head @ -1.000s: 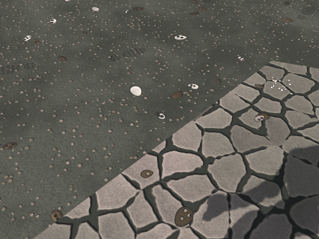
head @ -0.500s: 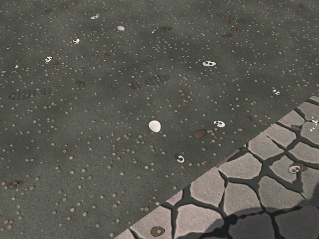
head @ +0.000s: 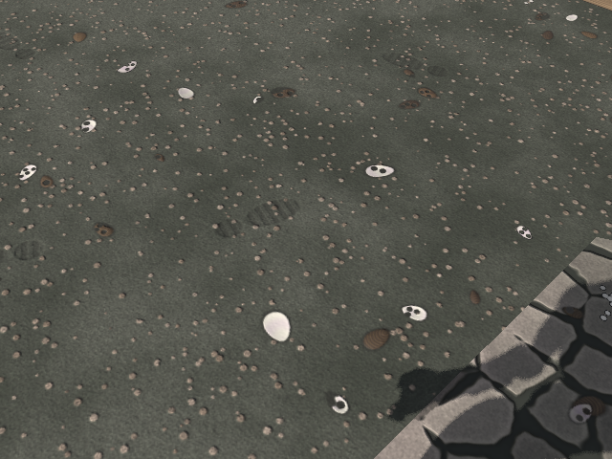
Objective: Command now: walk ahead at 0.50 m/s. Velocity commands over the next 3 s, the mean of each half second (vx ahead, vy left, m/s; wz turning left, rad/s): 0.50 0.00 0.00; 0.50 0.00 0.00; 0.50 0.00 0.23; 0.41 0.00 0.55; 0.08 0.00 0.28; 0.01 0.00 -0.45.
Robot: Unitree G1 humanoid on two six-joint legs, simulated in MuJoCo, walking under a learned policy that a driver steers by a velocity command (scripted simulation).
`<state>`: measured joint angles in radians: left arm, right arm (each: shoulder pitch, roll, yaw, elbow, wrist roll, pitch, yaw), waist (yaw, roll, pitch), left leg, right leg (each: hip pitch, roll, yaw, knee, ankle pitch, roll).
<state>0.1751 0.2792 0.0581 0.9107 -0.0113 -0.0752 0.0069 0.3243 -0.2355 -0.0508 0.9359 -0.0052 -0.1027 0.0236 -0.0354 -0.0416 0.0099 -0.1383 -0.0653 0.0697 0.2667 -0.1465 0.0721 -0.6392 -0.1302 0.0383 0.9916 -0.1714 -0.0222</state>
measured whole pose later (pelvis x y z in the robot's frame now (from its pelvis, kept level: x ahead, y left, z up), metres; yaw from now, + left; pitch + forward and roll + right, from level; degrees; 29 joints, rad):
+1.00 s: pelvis +0.57 +0.00 -0.01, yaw +0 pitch +1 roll +0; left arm 0.26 0.27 0.06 0.97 -0.03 -0.09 0.00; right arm 0.20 -0.24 -0.06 0.90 0.00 -0.09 0.03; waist -0.01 -0.03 0.03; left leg -0.30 -0.03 0.07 0.42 -0.15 0.06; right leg -0.45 -0.07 0.02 1.15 -0.34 -0.05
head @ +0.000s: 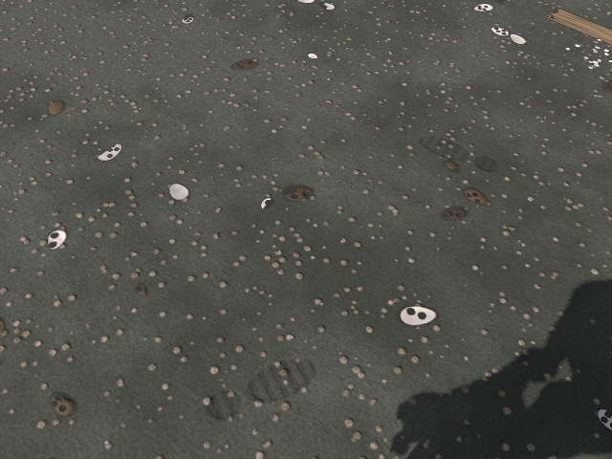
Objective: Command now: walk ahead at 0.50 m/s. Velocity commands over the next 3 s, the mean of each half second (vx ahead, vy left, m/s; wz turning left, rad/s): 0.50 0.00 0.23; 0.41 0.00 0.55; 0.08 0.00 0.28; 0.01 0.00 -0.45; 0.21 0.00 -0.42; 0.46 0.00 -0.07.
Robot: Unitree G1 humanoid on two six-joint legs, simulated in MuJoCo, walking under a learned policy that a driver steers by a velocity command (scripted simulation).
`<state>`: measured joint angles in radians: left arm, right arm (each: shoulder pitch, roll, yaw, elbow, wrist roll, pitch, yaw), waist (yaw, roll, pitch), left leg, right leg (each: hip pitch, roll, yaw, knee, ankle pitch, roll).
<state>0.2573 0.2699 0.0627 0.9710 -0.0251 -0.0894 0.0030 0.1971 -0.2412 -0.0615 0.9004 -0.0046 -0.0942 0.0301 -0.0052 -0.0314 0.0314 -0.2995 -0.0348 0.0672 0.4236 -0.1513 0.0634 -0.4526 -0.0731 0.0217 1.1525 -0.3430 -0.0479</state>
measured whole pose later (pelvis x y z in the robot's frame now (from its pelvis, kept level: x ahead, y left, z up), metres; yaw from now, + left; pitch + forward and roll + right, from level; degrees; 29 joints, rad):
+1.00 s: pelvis +0.49 +0.05 -0.02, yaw +26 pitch +2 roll -2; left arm 0.17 0.29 0.07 0.88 -0.01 -0.06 0.02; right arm 0.10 -0.29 -0.09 0.72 0.00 -0.03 0.04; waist 0.02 0.01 0.09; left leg -0.49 -0.04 0.03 0.59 -0.11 0.10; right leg -0.33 -0.05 -0.02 1.21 -0.55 0.06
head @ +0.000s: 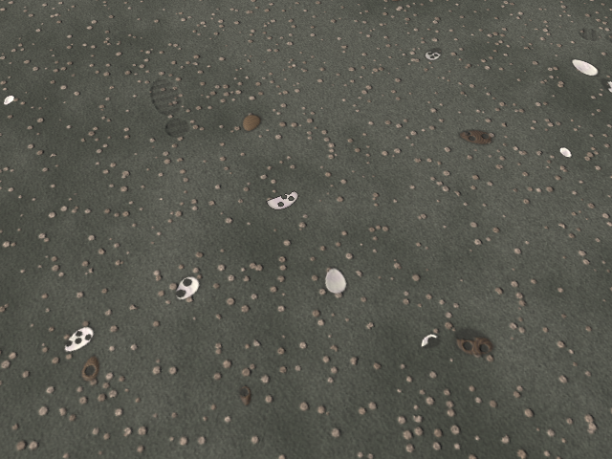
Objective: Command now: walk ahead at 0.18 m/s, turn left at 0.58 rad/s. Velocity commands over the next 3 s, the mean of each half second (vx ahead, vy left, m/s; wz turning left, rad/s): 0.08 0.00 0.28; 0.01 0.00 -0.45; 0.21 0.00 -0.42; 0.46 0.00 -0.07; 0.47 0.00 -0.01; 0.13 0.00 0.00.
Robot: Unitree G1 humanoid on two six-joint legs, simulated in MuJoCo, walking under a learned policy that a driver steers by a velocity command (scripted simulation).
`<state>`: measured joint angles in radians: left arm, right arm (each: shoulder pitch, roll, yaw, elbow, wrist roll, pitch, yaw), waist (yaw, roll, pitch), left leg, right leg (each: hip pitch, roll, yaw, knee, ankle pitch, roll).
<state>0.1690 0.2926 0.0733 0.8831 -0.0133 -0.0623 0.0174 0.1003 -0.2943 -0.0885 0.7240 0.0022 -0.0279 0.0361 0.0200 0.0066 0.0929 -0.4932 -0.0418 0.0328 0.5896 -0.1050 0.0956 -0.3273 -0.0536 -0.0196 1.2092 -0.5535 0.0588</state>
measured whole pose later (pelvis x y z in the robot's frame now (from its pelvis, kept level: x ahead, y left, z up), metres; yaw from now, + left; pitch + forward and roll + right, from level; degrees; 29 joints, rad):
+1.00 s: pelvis +0.12 -0.10 +0.01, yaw -11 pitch +3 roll +1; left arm 0.15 0.30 0.07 0.67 0.00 0.01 -0.02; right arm 0.15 -0.32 -0.09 0.73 0.00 0.02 -0.04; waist -0.01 0.03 0.05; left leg -0.47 0.03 -0.02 1.09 -0.55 -0.06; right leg -0.36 0.04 0.01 0.58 -0.27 -0.04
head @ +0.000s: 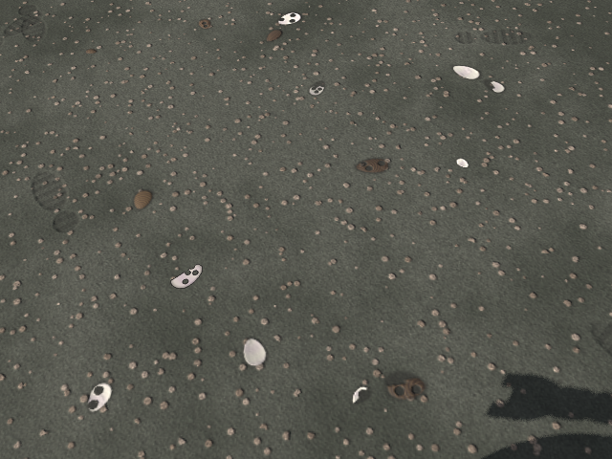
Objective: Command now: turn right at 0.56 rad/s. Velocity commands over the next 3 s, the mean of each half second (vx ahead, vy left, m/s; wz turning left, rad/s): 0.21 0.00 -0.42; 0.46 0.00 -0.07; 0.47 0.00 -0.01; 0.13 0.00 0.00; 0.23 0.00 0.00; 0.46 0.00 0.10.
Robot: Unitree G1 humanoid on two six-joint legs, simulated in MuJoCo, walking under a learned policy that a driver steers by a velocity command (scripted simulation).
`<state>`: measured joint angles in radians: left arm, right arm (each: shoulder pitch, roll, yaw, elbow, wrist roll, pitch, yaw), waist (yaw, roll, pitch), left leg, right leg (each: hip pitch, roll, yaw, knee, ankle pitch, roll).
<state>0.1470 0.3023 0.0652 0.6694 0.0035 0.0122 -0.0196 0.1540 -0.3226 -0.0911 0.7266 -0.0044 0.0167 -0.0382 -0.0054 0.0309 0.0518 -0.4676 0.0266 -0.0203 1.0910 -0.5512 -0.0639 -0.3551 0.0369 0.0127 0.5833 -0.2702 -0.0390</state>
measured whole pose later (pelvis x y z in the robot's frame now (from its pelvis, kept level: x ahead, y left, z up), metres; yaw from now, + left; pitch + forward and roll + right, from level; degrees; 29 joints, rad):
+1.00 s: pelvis +0.30 -0.10 +0.01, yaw -13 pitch +1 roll -1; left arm 0.25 0.27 0.05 0.69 0.00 -0.07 -0.03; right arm 0.28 -0.31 -0.05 0.77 0.02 -0.08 0.01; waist 0.00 0.03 0.03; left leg -0.51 0.09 -0.02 1.14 -0.31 0.01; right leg -0.27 0.05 -0.05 0.41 -0.16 -0.06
